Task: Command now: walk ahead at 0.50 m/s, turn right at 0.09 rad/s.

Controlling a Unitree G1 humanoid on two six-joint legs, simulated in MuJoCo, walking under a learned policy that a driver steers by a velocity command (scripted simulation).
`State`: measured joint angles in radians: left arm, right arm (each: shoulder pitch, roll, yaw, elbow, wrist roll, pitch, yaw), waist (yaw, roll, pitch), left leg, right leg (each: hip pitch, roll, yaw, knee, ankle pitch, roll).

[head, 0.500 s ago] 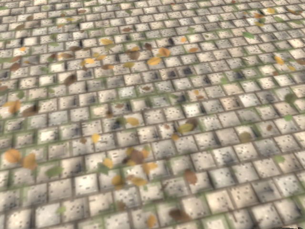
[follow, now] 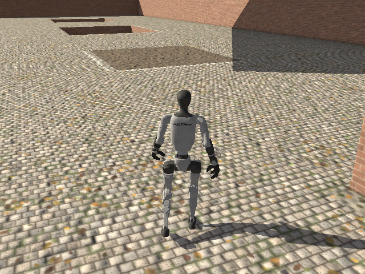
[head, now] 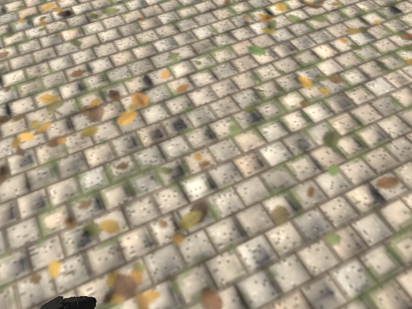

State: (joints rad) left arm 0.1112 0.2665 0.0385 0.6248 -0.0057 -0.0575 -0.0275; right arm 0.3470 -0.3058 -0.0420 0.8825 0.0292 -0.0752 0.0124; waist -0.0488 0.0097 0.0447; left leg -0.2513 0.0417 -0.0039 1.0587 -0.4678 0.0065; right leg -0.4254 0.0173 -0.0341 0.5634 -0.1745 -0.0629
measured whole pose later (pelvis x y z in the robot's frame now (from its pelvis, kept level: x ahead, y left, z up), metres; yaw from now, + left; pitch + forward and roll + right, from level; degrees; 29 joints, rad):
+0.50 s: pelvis +0.27 +0.05 -0.01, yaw +12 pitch +2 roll -1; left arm 0.32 0.29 0.06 0.84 0.00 -0.04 0.02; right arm 0.08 -0.28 -0.05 0.70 0.01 -0.05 0.05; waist 0.04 0.01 0.05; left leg -0.52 -0.03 0.05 0.63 -0.15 0.10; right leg -0.06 -0.05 -0.14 0.78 -0.48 0.02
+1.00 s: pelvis +0.45 +0.06 +0.00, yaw +3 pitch +2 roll +2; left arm 0.19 0.28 0.07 0.72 0.01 -0.02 -0.02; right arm 0.10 -0.29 -0.06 0.82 -0.01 0.01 -0.03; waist 0.01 0.01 0.05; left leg -0.28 -0.01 0.10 0.83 -0.51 -0.01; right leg -0.45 0.00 -0.01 0.59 -0.19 -0.06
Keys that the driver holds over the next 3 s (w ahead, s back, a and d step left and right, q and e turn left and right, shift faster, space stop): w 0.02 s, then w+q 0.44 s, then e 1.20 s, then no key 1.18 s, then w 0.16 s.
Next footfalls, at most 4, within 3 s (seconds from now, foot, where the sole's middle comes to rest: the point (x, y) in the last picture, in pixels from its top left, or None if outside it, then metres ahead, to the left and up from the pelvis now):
0.46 left None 0.40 0.16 -0.77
0.94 right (220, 270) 0.57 -0.02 -0.77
1.40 left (149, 277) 0.56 0.21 -0.77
1.82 right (231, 303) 0.47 -0.05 -0.77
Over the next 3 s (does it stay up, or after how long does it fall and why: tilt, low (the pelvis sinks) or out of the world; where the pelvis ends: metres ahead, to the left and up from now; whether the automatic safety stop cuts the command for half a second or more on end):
stays up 0.50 0.07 0.01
